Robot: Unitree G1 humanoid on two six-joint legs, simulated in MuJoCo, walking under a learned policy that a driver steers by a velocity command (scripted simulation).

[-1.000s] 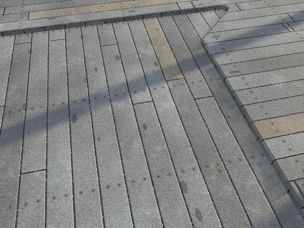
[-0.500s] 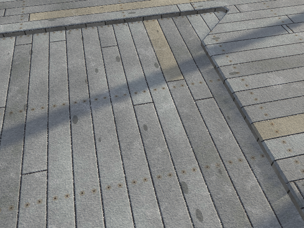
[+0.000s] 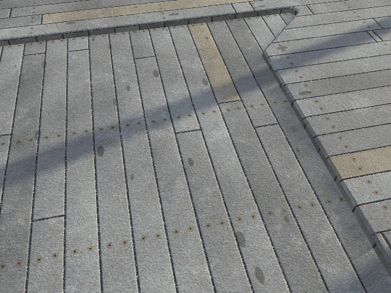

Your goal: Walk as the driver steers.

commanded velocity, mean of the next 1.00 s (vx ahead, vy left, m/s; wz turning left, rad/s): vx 0.10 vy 0.00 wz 0.00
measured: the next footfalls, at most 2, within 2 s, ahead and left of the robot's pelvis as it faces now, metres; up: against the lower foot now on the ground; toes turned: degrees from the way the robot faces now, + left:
left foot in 1.06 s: +0.24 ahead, +0.08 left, +0.00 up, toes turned +1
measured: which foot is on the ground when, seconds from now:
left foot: down 0.00-0.72, up 0.74-1.00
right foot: down 0.00-1.00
